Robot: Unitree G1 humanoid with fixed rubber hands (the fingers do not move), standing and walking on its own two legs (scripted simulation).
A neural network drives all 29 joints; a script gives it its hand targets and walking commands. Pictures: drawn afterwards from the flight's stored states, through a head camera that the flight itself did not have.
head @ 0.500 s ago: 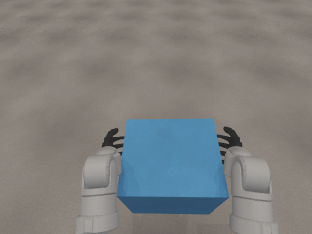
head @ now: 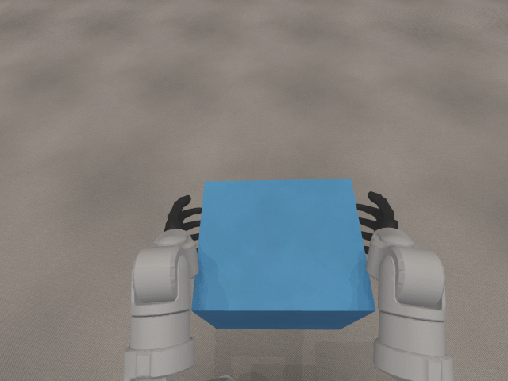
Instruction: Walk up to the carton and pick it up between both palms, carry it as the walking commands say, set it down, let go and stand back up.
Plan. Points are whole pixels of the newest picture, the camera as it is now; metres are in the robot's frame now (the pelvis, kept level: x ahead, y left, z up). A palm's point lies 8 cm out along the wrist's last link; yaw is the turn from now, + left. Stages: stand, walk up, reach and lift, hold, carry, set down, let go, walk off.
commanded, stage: carry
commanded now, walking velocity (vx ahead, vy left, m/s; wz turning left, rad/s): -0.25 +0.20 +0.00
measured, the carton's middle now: (277, 261) +0.30 -0.01 +0.00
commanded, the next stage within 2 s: none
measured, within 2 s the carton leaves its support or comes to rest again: neither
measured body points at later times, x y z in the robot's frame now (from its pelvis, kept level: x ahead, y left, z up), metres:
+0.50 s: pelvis -0.06 +0.06 +0.01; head -0.02 +0.05 +0.46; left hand +0.25 +0.20 +0.08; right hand +0.25 -0.11 +0.08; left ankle -0.04 +0.20 -0.67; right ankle -0.03 -0.10 -0.72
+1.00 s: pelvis -0.20 +0.16 +0.01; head -0.18 +0.13 +0.46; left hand +0.10 +0.30 +0.08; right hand +0.10 +0.00 +0.07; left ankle -0.19 +0.29 -0.64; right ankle -0.17 +0.05 -0.72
